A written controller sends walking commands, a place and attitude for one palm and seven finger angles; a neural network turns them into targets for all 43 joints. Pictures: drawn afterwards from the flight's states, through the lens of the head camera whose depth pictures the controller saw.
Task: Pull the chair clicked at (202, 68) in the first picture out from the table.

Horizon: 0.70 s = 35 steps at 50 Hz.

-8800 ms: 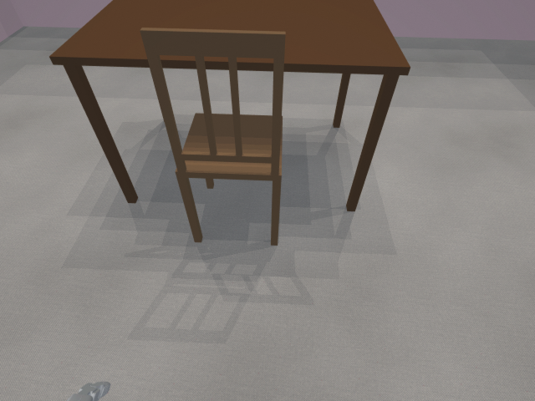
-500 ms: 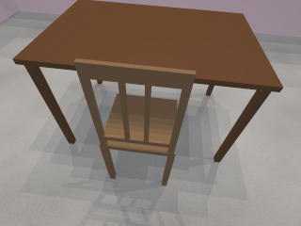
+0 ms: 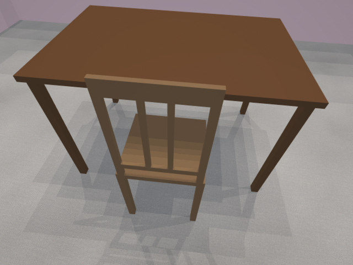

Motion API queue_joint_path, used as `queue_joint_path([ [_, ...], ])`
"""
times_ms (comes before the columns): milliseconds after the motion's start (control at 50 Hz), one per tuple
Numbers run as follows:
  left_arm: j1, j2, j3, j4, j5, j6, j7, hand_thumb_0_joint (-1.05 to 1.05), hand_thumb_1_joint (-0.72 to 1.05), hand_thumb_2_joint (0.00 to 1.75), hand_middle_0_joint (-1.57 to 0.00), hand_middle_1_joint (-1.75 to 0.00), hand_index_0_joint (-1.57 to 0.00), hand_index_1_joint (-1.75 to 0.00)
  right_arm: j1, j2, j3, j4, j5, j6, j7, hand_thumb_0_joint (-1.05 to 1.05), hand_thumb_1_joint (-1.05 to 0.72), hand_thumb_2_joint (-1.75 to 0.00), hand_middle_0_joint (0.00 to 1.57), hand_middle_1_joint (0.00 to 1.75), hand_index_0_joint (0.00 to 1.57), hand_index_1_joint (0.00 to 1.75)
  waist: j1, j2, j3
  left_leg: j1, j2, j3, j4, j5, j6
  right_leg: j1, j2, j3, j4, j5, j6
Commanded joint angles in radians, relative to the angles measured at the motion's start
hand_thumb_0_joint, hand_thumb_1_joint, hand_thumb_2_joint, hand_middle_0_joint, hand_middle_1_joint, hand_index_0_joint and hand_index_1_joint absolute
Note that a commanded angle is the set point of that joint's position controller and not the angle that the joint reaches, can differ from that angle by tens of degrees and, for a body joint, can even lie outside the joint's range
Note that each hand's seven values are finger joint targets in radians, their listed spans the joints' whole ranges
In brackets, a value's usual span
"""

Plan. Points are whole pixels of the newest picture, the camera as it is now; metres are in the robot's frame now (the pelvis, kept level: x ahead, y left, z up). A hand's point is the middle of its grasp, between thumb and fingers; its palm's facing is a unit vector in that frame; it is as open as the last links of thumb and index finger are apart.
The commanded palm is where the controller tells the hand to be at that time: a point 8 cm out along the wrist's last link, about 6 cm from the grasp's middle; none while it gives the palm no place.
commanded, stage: shuffle to correct the standing spot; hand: left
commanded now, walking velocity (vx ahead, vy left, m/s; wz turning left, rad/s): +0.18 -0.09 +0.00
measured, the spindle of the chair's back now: (145, 137) +0.51 +0.13 -0.08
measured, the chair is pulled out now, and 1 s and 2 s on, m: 0.00 0.00 0.00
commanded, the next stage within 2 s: come to a stop and stand still in 0.22 s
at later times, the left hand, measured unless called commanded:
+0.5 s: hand out of the picture -0.01 +0.10 -0.18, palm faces +0.09 -0.99 -0.14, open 7.4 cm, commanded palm none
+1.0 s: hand out of the picture +0.07 +0.18 -0.18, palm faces +0.02 -0.97 -0.24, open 7.4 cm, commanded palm none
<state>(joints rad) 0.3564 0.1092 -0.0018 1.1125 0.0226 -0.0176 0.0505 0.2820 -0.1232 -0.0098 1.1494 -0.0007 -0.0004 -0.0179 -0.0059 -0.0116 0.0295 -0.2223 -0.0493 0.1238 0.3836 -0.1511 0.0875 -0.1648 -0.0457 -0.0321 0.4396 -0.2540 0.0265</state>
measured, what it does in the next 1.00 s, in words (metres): stands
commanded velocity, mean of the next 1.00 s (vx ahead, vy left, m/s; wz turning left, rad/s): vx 0.00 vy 0.00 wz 0.00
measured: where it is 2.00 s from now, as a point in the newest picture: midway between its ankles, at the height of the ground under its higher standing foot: outside the picture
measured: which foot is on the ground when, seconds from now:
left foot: down 0.00-1.00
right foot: down 0.00-1.00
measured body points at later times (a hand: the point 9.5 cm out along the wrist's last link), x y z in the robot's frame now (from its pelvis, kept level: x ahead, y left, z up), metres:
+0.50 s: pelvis +0.06 -0.03 -0.01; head +0.08 -0.03 +0.44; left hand -0.01 +0.16 -0.17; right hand +0.05 -0.25 -0.17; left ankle +0.04 +0.06 -0.74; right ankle -0.01 -0.14 -0.74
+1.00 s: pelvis +0.01 -0.01 -0.01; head +0.01 +0.00 +0.44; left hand +0.07 +0.23 -0.16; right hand +0.08 -0.25 -0.15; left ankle +0.05 +0.07 -0.74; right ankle -0.01 -0.14 -0.74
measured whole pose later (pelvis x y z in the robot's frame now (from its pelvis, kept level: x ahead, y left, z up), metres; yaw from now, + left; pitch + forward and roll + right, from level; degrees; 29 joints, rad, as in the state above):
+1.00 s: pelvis +0.01 -0.01 -0.01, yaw +0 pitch -3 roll -1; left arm 0.26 0.20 0.01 0.95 0.02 0.00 0.06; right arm 0.21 -0.18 -0.02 0.97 -0.01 0.02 -0.01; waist -0.01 -0.01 0.04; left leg -0.29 -0.01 0.07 0.60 -0.27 0.06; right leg -0.17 -0.01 -0.04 0.58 -0.36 0.01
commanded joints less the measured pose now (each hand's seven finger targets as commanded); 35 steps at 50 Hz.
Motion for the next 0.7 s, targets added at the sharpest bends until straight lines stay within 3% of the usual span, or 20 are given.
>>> queue_joint_path([
  [0,0.112,0.07,0.007,-0.001,-0.001,-0.007,-0.002,0.0,0.9,0.9,-0.2,-0.3,-0.2,-0.3,0.074,-0.097,-0.017,-0.016,-0.006,-0.014,-0.004,0.0,-0.9,-0.9,0.2,0.3,0.2,0.3,0.002,0.004,0.068,0.022,0.161,-0.209,-0.149,-0.238,-0.043,-0.097,-0.045,0.047,-0.085,-0.037,-0.043],
  [80,0.123,0.068,0.015,-0.003,0.009,0.005,-0.012,0.0,0.9,0.9,-0.2,-0.3,-0.2,-0.3,0.078,-0.121,-0.033,-0.018,-0.009,-0.005,-0.006,0.0,-0.9,-0.9,0.2,0.3,0.2,0.3,0.004,0.055,0.101,-0.043,0.206,-0.266,-0.211,-0.491,-0.021,-0.12,-0.007,-0.005,-0.008,-0.163,-0.045],
  [120,0.143,0.056,0.019,-0.002,0.011,0.006,-0.017,0.0,0.9,0.9,-0.2,-0.3,-0.2,-0.3,0.072,-0.126,-0.04,-0.025,-0.011,-0.006,-0.007,0.0,-0.9,-0.9,0.2,0.3,0.2,0.3,0.012,0.059,0.106,-0.075,0.221,-0.286,-0.218,-0.526,-0.008,-0.111,0.0,-0.017,0.022,-0.154,-0.048],
  [180,0.151,0.05,0.021,-0.003,0.008,0.0,-0.023,0.0,0.9,0.9,-0.2,-0.3,-0.2,-0.3,0.075,-0.112,-0.041,-0.027,-0.01,-0.015,-0.008,0.0,-0.9,-0.9,0.2,0.3,0.2,0.3,0.016,0.052,0.113,-0.076,0.21,-0.265,-0.18,-0.468,-0.002,-0.11,-0.008,-0.001,0.004,-0.129,-0.061],
  [220,0.159,0.054,0.023,0.0,0.005,-0.008,-0.023,0.0,0.9,0.9,-0.2,-0.3,-0.2,-0.3,0.077,-0.098,-0.038,-0.031,-0.01,-0.021,-0.008,0.0,-0.9,-0.9,0.2,0.3,0.2,0.3,0.015,0.031,0.105,-0.064,0.181,-0.235,-0.124,-0.401,-0.009,-0.111,-0.032,0.04,-0.038,-0.142,-0.074],
  [300,0.182,0.084,0.033,0.011,-0.003,-0.02,-0.02,0.0,0.9,0.9,-0.2,-0.3,-0.2,-0.3,0.062,-0.053,-0.025,-0.046,-0.009,-0.031,-0.006,0.0,-0.9,-0.9,0.2,0.3,0.2,0.3,0.018,-0.107,0.106,-0.105,0.088,-0.094,0.09,-0.194,-0.036,-0.058,-0.108,0.174,-0.133,-0.134,-0.126],
  [320,0.193,0.094,0.036,0.015,-0.006,-0.022,-0.016,0.0,0.9,0.9,-0.2,-0.3,-0.2,-0.3,0.05,-0.038,-0.019,-0.05,-0.009,-0.034,-0.005,0.0,-0.9,-0.9,0.2,0.3,0.2,0.3,0.022,-0.152,0.109,-0.142,0.07,-0.061,0.146,-0.154,-0.046,-0.025,-0.141,0.215,-0.15,-0.06,-0.145],
  [340,0.188,0.093,0.033,0.016,-0.008,-0.026,-0.012,0.0,0.9,0.9,-0.2,-0.3,-0.2,-0.3,0.044,-0.031,-0.013,-0.048,-0.011,-0.034,-0.007,0.0,-0.9,-0.9,0.2,0.3,0.2,0.3,0.016,-0.145,0.099,-0.141,0.073,-0.052,0.161,-0.113,-0.057,-0.007,-0.171,0.226,-0.143,0.072,-0.158],
  [360,0.178,0.086,0.029,0.015,-0.009,-0.031,-0.01,0.0,0.9,0.9,-0.2,-0.3,-0.2,-0.3,0.047,-0.029,-0.008,-0.044,-0.011,-0.036,-0.009,0.0,-0.9,-0.9,0.2,0.3,0.2,0.3,0.009,-0.112,0.077,-0.102,0.084,-0.061,0.142,-0.059,-0.062,0.005,-0.168,0.198,-0.108,0.246,-0.154],
  [400,0.167,0.074,0.023,0.015,-0.008,-0.036,-0.003,0.0,0.9,0.9,-0.2,-0.3,-0.2,-0.3,0.076,-0.035,-0.002,-0.021,-0.006,-0.041,-0.017,0.0,-0.9,-0.9,0.2,0.3,0.2,0.3,0.001,-0.024,0.036,0.006,0.114,-0.093,0.088,0.169,-0.061,0.017,-0.118,0.099,-0.01,0.597,-0.107],
  [420,0.172,0.071,0.019,0.015,-0.009,-0.038,0.002,0.0,0.9,0.9,-0.2,-0.3,-0.2,-0.3,0.092,-0.049,0.0,-0.009,-0.003,-0.041,-0.024,0.0,-0.9,-0.9,0.2,0.3,0.2,0.3,0.004,0.017,-0.003,0.072,0.129,-0.106,0.091,0.33,-0.057,0.02,-0.103,0.075,0.021,0.699,-0.079],
  [440,0.172,0.08,0.021,0.013,-0.012,-0.035,0.008,0.0,0.9,0.9,-0.2,-0.3,-0.2,-0.3,0.102,-0.06,-0.003,-0.006,0.001,-0.037,-0.031,0.0,-0.9,-0.9,0.2,0.3,0.2,0.3,0.006,0.038,-0.021,0.106,0.137,-0.111,0.108,0.438,-0.054,0.026,-0.101,0.068,0.032,0.717,-0.066],
  [480,0.162,0.103,0.029,-0.001,-0.011,-0.02,0.016,0.0,0.9,0.9,-0.2,-0.3,-0.2,-0.3,0.091,-0.081,-0.011,-0.018,0.005,-0.022,-0.038,0.0,-0.9,-0.9,0.2,0.3,0.2,0.3,0.011,0.065,0.003,0.116,0.15,-0.115,0.121,0.52,-0.051,0.0,-0.103,0.069,0.047,0.666,-0.065],
  [560,0.132,0.124,0.048,-0.033,-0.007,-0.004,0.023,0.0,0.9,0.9,-0.2,-0.3,-0.2,-0.3,0.082,-0.115,-0.034,-0.06,-0.003,0.0,-0.041,0.0,-0.9,-0.9,0.2,0.3,0.2,0.3,0.011,0.037,-0.032,0.135,0.169,-0.129,0.145,0.574,-0.052,-0.02,-0.106,0.07,0.094,0.599,-0.079],
  [680,0.068,0.136,0.05,-0.077,-0.002,0.008,0.016,0.0,0.9,0.9,-0.2,-0.3,-0.2,-0.3,0.021,-0.118,-0.044,-0.109,-0.005,0.01,-0.029,0.0,-0.9,-0.9,0.2,0.3,0.2,0.3,0.014,-0.038,-0.046,0.101,0.157,-0.139,0.13,0.362,-0.06,-0.021,-0.117,0.102,0.065,0.501,-0.102],
])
